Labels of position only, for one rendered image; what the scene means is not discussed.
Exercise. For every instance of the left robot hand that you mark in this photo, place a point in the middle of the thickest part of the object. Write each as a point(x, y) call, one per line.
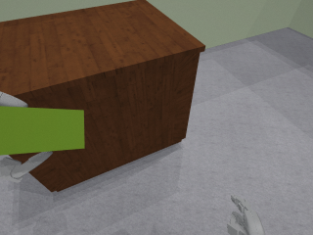
point(11, 169)

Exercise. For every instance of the right robot hand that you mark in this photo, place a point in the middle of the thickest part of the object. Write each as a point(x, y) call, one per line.
point(247, 224)

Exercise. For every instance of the table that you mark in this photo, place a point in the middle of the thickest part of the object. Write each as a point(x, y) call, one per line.
point(127, 65)

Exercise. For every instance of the sponge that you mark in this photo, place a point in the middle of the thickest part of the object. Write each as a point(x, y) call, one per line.
point(26, 130)

